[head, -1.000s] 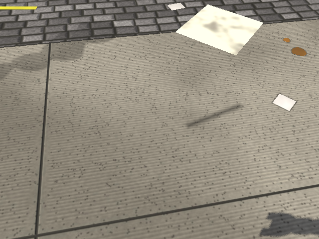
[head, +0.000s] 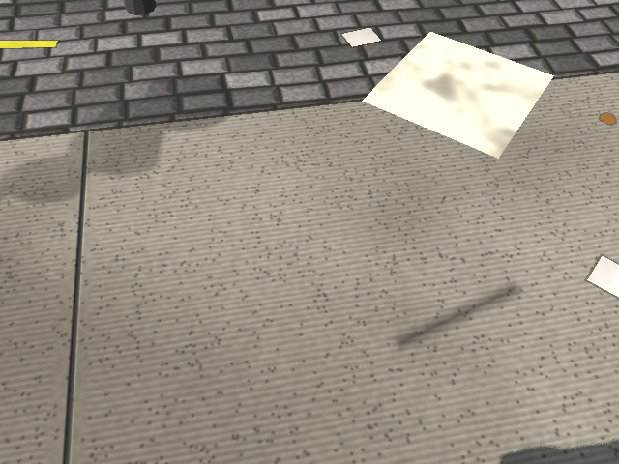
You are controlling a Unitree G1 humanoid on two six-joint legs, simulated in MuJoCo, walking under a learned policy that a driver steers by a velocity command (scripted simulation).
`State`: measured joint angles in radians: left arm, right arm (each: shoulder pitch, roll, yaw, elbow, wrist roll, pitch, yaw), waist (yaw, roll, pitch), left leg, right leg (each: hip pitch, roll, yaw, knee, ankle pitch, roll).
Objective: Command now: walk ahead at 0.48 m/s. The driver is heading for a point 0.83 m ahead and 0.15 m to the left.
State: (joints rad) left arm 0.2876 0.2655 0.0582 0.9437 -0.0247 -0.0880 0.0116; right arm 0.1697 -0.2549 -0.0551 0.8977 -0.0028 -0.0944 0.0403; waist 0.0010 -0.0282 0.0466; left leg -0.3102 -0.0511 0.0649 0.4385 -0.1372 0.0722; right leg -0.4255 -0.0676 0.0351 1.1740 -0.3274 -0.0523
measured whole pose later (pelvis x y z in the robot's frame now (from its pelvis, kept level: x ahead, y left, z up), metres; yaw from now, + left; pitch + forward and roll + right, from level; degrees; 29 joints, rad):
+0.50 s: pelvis +0.29 -0.06 -0.01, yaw +5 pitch +2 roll +0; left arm 0.07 0.24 0.05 0.83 0.00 -0.11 -0.02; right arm 0.37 -0.28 -0.05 0.97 0.04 -0.07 0.00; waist -0.04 0.03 0.04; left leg -0.31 0.01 -0.06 1.11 -0.44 0.04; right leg -0.41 -0.02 -0.07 0.52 -0.15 -0.03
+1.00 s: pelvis +0.56 +0.04 -0.02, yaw +22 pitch +1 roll -1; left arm 0.24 0.29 0.07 0.91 -0.02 -0.08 0.01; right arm 0.11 -0.29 -0.09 0.74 0.02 -0.04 0.04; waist 0.02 0.01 0.07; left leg -0.48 -0.04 0.05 0.66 -0.19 0.11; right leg -0.20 -0.06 -0.06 1.11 -0.49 0.03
